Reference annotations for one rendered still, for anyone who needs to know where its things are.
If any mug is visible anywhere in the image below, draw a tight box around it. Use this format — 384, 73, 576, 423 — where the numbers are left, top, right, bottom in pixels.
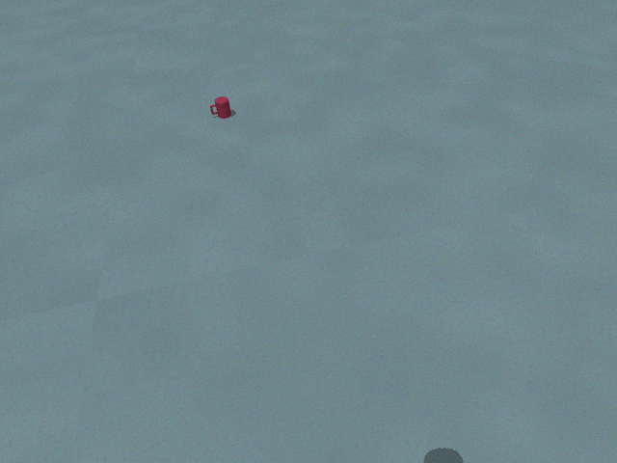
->
210, 96, 231, 119

